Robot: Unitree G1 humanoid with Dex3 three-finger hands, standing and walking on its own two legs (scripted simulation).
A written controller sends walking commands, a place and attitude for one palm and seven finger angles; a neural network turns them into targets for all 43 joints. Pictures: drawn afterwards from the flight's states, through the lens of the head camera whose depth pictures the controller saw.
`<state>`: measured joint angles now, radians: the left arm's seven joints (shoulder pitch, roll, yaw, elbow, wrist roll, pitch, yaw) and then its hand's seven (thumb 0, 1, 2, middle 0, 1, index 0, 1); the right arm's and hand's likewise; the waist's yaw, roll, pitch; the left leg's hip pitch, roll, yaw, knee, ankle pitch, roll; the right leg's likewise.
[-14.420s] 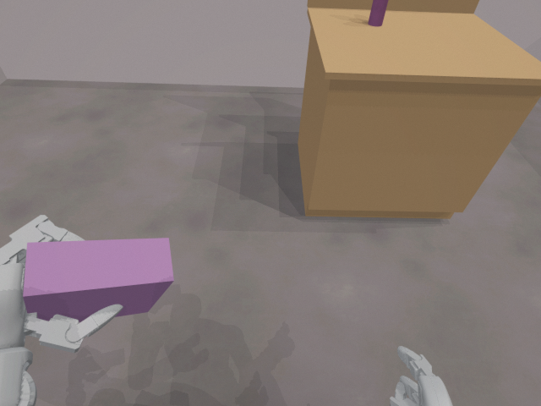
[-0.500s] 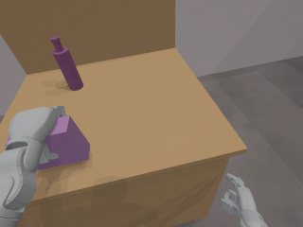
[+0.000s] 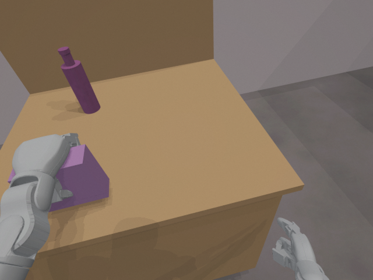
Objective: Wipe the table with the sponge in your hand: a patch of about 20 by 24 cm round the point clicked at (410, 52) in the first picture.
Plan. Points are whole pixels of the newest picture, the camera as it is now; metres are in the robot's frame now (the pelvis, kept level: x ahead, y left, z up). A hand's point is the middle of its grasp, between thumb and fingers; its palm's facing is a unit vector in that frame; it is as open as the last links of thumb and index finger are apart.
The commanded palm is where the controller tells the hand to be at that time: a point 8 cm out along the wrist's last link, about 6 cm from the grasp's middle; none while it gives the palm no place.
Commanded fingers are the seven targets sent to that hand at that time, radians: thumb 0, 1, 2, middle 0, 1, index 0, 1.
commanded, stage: move the sponge above the wiping area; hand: left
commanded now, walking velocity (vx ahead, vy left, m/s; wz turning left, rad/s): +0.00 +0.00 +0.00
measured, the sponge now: (70, 185) +0.25 +0.31 +0.09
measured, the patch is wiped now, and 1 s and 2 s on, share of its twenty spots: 0.00 0.00 0.00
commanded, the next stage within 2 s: lower the sponge onto the table in 1.18 s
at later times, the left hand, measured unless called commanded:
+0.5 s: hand (58, 170) +0.25 +0.32 +0.13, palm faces +0.01 -0.03 -1.00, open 9.5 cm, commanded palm +0.22 +0.31 +0.20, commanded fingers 0.00 0.10 1.30 -1.20 -1.60 -1.20 -1.60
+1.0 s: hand (60, 167) +0.26 +0.32 +0.14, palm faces +0.03 -0.03 -1.00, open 9.5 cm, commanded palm +0.22 +0.31 +0.21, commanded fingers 0.00 0.10 1.30 -1.20 -1.60 -1.20 -1.60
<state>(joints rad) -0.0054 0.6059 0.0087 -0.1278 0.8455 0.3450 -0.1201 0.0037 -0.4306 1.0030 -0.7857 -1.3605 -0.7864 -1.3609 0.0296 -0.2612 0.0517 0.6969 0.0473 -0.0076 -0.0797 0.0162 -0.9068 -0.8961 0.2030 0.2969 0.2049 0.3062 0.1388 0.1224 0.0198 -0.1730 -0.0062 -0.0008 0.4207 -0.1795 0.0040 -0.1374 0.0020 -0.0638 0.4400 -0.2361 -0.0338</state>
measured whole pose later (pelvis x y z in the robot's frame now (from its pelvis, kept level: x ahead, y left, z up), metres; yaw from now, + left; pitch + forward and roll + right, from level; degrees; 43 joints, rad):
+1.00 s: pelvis +0.00 +0.01 +0.00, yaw +0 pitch -4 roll +0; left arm -0.03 0.60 0.01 -0.09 0.86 0.29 -0.12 0.00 -0.43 1.01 -0.79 -1.36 -0.79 -1.36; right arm 0.04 -0.26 0.05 0.70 0.05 -0.02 -0.09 0.02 -0.91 -0.90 0.20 0.30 0.20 0.30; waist 0.14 0.12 0.03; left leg -0.17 -0.01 -0.01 0.41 -0.18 0.01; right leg -0.12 0.00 -0.07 0.41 -0.23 -0.03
